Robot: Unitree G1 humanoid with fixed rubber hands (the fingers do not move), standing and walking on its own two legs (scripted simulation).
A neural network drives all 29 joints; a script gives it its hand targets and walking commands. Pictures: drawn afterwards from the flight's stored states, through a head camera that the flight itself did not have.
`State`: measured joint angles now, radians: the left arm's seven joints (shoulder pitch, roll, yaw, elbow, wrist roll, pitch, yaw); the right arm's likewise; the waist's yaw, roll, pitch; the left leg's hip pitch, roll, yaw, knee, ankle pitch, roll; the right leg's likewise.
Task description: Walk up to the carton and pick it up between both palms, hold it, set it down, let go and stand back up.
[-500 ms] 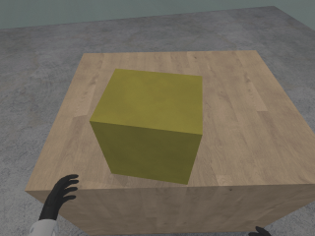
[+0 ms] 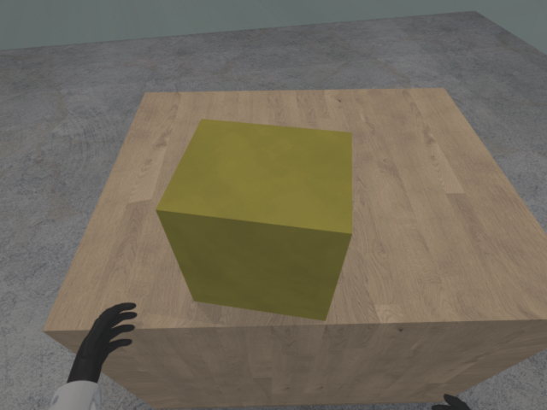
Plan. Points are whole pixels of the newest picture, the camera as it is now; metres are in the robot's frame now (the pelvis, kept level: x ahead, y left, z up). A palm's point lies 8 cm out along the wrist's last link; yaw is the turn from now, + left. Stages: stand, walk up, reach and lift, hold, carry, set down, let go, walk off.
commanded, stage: stand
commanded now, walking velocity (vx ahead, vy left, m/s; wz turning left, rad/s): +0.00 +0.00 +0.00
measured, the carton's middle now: (266, 224) +0.38 +0.02 +0.05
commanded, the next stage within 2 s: none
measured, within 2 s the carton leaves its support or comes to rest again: neither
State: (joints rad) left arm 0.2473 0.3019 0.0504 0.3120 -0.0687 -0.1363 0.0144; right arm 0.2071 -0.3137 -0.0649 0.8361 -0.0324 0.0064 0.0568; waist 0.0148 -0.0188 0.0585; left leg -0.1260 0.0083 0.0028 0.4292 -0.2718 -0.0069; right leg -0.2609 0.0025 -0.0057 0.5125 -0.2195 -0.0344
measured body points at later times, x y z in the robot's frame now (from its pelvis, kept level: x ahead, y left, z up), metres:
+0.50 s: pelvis +0.00 +0.00 +0.00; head +0.01 +0.00 +0.45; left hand +0.20 +0.26 -0.01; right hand +0.11 -0.28 -0.12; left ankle -0.02 +0.14 -0.74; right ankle +0.04 -0.09 -0.74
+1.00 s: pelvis +0.00 +0.00 +0.00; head +0.01 +0.00 +0.45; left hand +0.20 +0.26 -0.01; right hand +0.10 -0.28 -0.12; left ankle -0.02 +0.14 -0.74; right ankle +0.04 -0.09 -0.74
